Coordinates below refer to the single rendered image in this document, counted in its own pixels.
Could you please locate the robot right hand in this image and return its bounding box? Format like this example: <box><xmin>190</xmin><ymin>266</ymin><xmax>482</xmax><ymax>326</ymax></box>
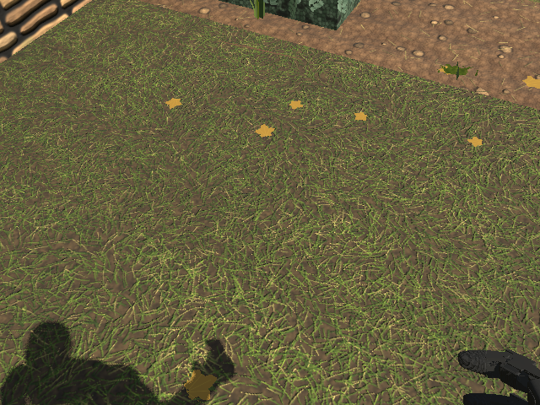
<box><xmin>457</xmin><ymin>349</ymin><xmax>540</xmax><ymax>405</ymax></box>

